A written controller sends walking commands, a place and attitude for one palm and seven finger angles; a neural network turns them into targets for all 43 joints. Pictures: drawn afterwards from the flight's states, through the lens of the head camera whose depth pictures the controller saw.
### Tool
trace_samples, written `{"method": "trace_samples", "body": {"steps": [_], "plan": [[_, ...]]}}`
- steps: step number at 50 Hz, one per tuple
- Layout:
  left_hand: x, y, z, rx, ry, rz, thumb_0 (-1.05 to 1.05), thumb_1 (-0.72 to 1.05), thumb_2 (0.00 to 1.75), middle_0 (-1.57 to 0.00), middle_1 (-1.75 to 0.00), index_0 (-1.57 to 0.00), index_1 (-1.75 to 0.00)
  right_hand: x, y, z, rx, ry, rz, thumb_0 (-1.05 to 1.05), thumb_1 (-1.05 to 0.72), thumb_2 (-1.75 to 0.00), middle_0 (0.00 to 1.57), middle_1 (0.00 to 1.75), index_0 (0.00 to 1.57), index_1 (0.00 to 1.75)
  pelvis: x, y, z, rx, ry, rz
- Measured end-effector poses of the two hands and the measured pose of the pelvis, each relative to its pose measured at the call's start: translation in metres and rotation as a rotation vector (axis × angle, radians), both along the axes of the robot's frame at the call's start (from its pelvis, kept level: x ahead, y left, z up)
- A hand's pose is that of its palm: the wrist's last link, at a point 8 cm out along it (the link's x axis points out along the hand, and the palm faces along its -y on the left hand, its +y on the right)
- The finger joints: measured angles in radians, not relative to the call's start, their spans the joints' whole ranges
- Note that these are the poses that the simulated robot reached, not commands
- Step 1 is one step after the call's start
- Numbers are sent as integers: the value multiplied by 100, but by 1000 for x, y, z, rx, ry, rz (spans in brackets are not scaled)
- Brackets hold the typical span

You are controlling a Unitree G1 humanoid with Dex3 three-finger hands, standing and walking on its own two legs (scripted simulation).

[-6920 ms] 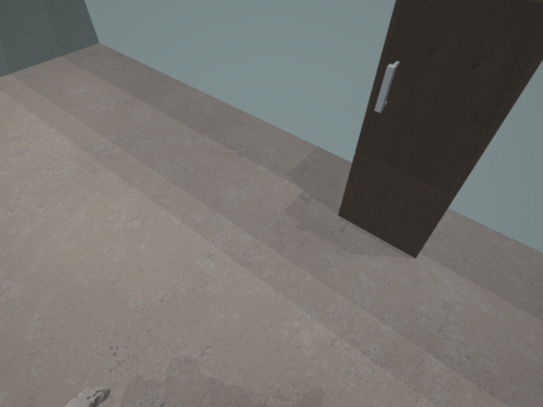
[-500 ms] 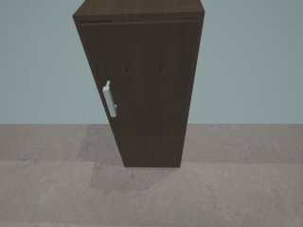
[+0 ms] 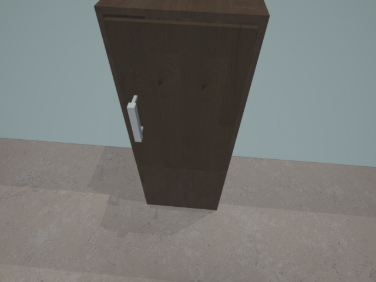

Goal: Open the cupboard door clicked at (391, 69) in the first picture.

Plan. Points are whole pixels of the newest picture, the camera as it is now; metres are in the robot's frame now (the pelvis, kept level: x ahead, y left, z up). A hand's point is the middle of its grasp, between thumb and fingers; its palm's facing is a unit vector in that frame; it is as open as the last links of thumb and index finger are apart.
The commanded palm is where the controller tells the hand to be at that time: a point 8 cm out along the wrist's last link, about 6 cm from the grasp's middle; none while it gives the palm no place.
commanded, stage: shuffle to correct the standing spot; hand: left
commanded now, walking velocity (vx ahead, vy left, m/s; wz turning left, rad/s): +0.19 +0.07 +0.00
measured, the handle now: (137, 119) +0.57 +0.21 -0.03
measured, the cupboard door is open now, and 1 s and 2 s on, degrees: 0 0 0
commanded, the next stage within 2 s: come to a stop and stand still in 0.04 s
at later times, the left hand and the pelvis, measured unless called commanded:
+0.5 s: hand (135, 273) +0.17 +0.14 -0.15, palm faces +0.03 -0.97 -0.26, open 7.3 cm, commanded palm none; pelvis +0.08 -0.04 +0.01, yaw +1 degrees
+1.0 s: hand out of the picture +0.09 +0.24 -0.16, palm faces +0.03 -0.97 -0.26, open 7.4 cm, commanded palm none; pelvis +0.05 +0.03 +0.00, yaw -1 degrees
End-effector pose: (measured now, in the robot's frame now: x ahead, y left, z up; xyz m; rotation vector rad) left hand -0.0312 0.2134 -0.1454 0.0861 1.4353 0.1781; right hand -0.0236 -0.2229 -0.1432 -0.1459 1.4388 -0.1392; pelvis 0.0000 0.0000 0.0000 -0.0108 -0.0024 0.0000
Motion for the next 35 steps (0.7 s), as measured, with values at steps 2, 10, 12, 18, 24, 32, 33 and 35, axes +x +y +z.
{"method": "trace_samples", "body": {"steps": [2, 10, 12, 18, 24, 32, 33, 35], "plan": [[1, 4, -4, -8, 29, 0, 0, 90, 90, -21, -30, -20, -30, 6, 4, 3, -8, -13, -7, 0, -91, -90, 20, 30, 19, 29, 8, 3, -1, 17, 3, -11], [80, 14, 12, 37, -23, -65, 1, 92, 90, -20, -30, -20, -30, -5, 23, 9, 39, 63, -52, 0, -91, -90, 20, 30, 20, 29, 39, 0, 8, 21, 23, -8], [110, 14, 17, 57, -70, -79, 1, 93, 90, -20, -30, -20, -30, -7, 25, 8, 60, 105, -57, 0, -91, -90, 20, 30, 20, 29, 47, -5, 8, 24, 26, -8], [186, -2, 19, 114, -232, -114, 1, 92, 90, -20, -30, -20, -30, 11, 5, -11, 97, 171, -77, 0, -90, -89, 20, 30, 20, 29, 74, -28, -5, 47, 19, 0], [193, -22, 26, 105, -242, -108, 0, 91, 90, -20, -30, -20, -30, 84, -33, -11, 34, 32, -66, 0, -91, -90, 20, 30, 20, 29, 77, -37, 4, 66, 6, 10], [160, -4, 30, 116, -200, -68, -1, 93, 89, -21, -30, -21, -30, 172, -51, 12, -21, -214, 19, 0, -91, -90, 19, 30, 19, 29, 65, -31, 10, 72, 15, 0], [154, 0, 28, 115, -192, -63, -1, 92, 90, -21, -30, -21, -30, 178, -50, 14, -25, -235, 29, 0, -91, -90, 19, 30, 19, 29, 64, -29, 10, 70, 14, -1], [141, 8, 26, 116, -177, -68, -1, 92, 90, -21, -30, -21, -30, 187, -45, 19, -31, -274, 55, 0, -91, -90, 19, 30, 19, 29, 60, -24, 9, 62, 7, 1]]}}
